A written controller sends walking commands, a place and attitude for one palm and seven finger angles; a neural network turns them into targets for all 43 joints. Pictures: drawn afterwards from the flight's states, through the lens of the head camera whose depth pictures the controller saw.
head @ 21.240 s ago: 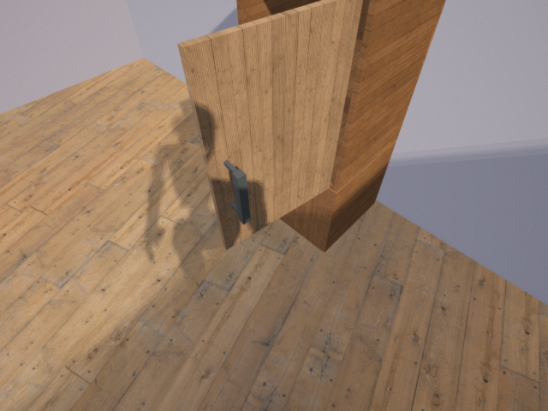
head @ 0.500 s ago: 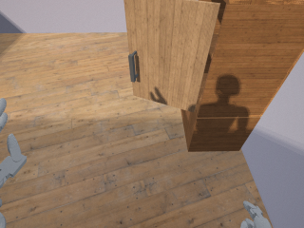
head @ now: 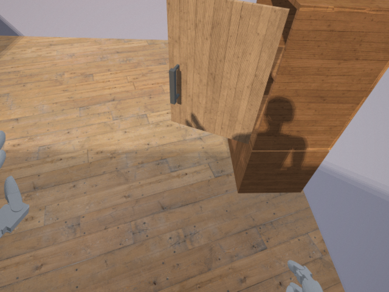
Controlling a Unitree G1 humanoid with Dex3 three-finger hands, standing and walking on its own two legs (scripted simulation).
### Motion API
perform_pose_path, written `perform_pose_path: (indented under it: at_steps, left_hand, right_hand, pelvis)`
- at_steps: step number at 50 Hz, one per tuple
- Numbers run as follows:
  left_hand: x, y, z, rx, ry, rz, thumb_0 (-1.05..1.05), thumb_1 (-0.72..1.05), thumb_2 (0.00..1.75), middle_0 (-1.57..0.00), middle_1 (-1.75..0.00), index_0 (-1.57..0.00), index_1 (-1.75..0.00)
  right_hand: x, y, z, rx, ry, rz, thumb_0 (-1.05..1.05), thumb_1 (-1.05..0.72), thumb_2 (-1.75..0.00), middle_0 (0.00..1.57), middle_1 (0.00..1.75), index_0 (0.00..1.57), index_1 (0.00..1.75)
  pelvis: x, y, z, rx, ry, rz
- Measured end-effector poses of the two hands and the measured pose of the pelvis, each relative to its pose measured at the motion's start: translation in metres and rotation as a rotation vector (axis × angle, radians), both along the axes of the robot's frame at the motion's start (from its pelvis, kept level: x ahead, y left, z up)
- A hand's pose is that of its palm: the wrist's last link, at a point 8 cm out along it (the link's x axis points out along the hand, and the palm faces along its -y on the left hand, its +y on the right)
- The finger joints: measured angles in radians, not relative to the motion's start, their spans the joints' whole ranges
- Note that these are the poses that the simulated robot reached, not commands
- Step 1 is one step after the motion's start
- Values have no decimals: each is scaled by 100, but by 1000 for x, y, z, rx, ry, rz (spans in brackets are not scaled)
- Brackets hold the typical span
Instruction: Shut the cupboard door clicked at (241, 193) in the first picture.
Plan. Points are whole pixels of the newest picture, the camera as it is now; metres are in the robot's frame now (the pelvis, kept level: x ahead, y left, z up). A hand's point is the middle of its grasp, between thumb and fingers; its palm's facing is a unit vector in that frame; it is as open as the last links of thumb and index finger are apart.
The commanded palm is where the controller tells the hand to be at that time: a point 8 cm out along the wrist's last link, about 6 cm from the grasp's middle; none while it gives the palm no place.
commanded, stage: stop stepping back and stand still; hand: left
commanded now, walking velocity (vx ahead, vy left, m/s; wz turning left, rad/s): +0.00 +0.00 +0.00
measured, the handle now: (175, 84) +0.93 +0.13 -0.10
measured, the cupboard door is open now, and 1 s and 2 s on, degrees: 66 66 66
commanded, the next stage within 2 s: let the arm hang, fingers relaxed in 0.20 s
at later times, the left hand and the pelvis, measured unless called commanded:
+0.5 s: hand out of the picture +0.12 +0.23 -0.11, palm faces -0.01 -0.94 -0.34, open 7.4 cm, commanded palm none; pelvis -0.03 +0.02 -0.01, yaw +0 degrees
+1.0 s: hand out of the picture -0.07 +0.19 -0.17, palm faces +0.04 -0.98 -0.22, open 7.4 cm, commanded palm none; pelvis -0.03 +0.01 +0.00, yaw +0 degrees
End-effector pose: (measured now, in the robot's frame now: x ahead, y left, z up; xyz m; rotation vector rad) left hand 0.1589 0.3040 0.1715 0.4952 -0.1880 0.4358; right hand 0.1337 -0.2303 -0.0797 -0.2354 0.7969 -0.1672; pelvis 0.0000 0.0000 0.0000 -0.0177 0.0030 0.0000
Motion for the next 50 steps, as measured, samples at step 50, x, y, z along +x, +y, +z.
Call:
perform_pose_path:
  at_steps: [50]
  left_hand:
    - [-235, -69, -311, -607, 1601, 232, 1, 91, 90, -20, -30, -20, -30]
  right_hand:
    - [-194, 21, -68, 135, 655, -125, 0, -91, -90, 20, 30, 20, 29]
  pelvis:
    - [-27, 6, 1, 6, -29, 2]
